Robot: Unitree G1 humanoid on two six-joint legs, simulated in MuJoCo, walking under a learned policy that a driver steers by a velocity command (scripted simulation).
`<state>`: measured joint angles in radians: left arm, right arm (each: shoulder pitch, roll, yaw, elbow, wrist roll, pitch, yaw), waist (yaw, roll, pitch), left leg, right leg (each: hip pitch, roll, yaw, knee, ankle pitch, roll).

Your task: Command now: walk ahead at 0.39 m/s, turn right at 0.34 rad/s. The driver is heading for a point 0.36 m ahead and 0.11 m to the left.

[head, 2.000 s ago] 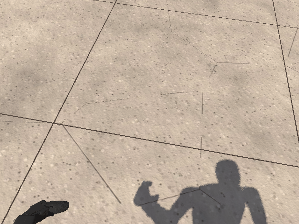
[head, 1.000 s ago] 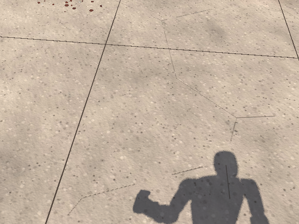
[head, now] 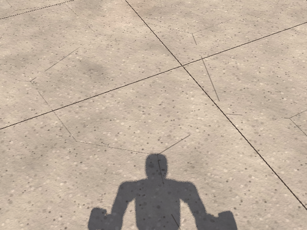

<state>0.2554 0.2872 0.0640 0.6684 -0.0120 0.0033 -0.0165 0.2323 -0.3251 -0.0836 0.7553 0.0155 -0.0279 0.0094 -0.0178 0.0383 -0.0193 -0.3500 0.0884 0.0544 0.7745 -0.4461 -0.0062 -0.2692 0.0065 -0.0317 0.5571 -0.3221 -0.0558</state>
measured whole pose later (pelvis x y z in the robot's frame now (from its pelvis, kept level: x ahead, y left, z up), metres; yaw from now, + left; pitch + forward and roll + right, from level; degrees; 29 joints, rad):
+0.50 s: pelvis +0.24 +0.03 -0.01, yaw +6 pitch +2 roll +1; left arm 0.36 0.28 0.04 0.80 -0.01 -0.06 0.01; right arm 0.05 -0.29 -0.04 0.69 0.00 -0.07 0.05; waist 0.03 0.00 0.07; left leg -0.50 -0.07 0.05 0.57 -0.11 0.09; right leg -0.21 0.00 0.03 1.15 -0.55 0.03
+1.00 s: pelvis +0.38 +0.00 +0.00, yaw +8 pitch +0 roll +1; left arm 0.21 0.23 0.03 0.78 0.02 -0.02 0.02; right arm 0.15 -0.23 -0.01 0.88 -0.02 0.01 0.00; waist -0.01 0.02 0.01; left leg -0.22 -0.03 -0.01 0.51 -0.30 0.01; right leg -0.31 -0.03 0.02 0.54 -0.23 0.02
